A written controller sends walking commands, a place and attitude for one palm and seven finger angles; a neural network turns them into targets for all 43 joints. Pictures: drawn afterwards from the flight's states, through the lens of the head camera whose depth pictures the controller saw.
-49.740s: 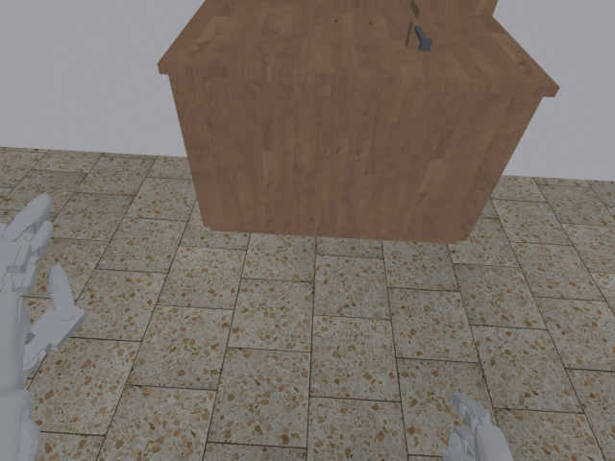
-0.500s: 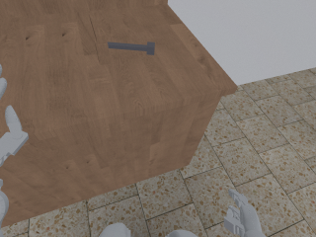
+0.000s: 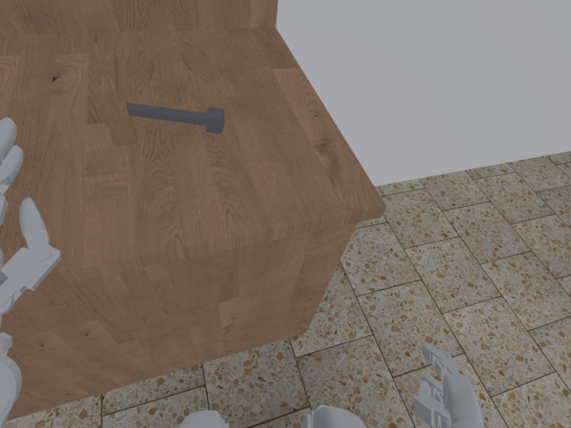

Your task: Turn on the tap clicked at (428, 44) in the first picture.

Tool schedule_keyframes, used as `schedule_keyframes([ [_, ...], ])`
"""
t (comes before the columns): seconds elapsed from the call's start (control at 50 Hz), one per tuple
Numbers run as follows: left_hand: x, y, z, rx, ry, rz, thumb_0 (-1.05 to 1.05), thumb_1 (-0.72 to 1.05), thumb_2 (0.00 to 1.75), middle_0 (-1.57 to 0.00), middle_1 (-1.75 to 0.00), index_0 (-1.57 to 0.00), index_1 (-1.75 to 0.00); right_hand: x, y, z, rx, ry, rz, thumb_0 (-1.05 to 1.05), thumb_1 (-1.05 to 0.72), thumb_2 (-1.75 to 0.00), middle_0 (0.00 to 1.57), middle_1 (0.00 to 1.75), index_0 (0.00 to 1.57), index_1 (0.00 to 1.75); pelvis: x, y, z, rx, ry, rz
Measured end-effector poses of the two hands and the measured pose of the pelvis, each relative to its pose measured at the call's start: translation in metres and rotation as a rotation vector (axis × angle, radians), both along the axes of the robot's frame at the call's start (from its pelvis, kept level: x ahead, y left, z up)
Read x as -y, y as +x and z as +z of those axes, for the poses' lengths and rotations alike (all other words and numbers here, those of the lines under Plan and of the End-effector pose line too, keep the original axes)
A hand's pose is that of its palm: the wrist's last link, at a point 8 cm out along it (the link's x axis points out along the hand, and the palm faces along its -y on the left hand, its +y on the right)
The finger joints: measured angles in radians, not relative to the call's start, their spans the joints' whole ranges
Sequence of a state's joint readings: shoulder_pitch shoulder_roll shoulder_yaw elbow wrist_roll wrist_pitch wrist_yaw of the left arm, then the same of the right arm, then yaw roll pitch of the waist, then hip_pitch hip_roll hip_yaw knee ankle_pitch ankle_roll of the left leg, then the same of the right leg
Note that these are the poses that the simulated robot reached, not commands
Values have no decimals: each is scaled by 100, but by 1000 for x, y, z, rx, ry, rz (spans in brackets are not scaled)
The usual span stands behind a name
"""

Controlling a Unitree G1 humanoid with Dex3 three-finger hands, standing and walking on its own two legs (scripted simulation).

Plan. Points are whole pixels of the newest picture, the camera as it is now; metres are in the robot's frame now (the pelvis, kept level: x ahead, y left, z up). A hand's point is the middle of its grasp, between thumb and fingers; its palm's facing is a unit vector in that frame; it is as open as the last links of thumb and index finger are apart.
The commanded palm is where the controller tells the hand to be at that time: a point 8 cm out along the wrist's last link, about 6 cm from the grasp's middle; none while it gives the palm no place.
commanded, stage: shuffle to correct the standing spot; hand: left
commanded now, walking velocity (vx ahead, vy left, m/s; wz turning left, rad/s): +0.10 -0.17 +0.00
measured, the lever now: (215, 120) +0.52 +0.16 +0.12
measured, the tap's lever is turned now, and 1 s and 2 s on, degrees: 68 68 68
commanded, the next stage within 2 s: come to a stop and stand still in 0.12 s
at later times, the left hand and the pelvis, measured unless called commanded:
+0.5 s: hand (223, 218) +0.28 +0.10 +0.20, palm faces +0.38 -0.82 -0.42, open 7.4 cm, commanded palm +0.22 +0.15 +0.21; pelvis +0.06 -0.13 +0.03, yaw +1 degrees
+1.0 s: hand (118, 250) +0.22 +0.18 +0.21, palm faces +0.52 -0.79 -0.32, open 7.4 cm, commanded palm +0.17 +0.21 +0.21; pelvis +0.03 -0.08 +0.02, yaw +3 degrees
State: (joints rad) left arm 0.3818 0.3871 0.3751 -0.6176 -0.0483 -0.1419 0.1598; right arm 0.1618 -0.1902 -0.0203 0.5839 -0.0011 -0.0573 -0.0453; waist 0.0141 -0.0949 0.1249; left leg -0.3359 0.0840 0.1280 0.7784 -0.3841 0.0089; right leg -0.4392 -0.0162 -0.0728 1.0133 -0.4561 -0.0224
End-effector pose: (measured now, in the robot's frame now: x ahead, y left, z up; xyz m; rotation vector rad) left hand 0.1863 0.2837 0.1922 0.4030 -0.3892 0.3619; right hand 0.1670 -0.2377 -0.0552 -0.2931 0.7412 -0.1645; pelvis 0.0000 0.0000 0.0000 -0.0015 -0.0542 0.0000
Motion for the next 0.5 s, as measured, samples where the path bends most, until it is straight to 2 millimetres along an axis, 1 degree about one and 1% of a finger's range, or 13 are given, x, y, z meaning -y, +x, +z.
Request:
schedule_keyframes([
  [0.04,15,8,13,34,31,-32,2,89,89,-21,-30,-21,-31,3,8,8,12,21,7,1,-91,-90,20,30,20,30,12,8,6,-2,0,4],
  [0.1,37,16,41,78,102,-55,2,89,89,-21,-30,-21,-31,8,20,14,16,66,33,1,-91,-90,20,30,20,30,30,19,16,-19,-19,1],
  [0.14,51,20,58,85,160,-50,2,89,89,-21,-30,-21,-31,15,28,13,21,103,42,1,-90,-90,20,30,20,30,41,27,21,-32,-29,-6],
  [0.18,63,26,66,59,212,-29,2,89,89,-21,-30,-21,-31,24,35,7,27,142,42,1,-90,-90,20,30,20,30,54,36,22,-40,-33,-13],
  [0.2,69,29,66,36,234,-13,2,89,89,-21,-30,-21,-31,29,39,1,30,161,41,1,-90,-90,20,30,20,30,61,40,20,-41,-32,-14],
  [0.24,81,36,59,-9,272,21,1,89,89,-21,-30,-21,-31,44,46,-14,33,191,41,1,-90,-90,21,30,20,30,78,48,9,-38,-20,-6],
  [0.26,87,39,52,-34,261,34,1,90,89,-21,-30,-21,-31,52,49,-22,22,196,38,1,-90,-90,21,30,20,30,84,49,6,-31,-21,-2],
  [0.3,95,45,37,-100,197,57,1,89,89,-21,-30,-21,-31,67,51,-31,-15,189,33,1,-90,-90,21,30,20,30,93,50,7,-18,-13,5],
  [0.36,109,48,11,-218,98,81,1,89,89,-21,-30,-21,-31,89,50,-30,-50,171,17,1,-90,-90,20,30,20,30,105,55,15,-18,12,-1],
  [0.4,120,48,2,-262,59,79,1,89,89,-21,-30,-22,-31,103,47,-24,-62,144,6,1,-91,-90,20,30,20,30,112,57,20,-18,27,-2],
  [0.44,131,49,4,-252,42,64,2,89,89,-21,-30,-22,-31,115,46,-17,-65,110,2,1,-91,-90,20,30,20,30,120,59,24,-21,35,5],
  [0.5,143,50,22,-161,64,36,2,89,89,-22,-30,-22,-31,131,47,-6,-61,62,4,1,-91,-90,20,30,20,30,128,60,26,-28,42,17],
])
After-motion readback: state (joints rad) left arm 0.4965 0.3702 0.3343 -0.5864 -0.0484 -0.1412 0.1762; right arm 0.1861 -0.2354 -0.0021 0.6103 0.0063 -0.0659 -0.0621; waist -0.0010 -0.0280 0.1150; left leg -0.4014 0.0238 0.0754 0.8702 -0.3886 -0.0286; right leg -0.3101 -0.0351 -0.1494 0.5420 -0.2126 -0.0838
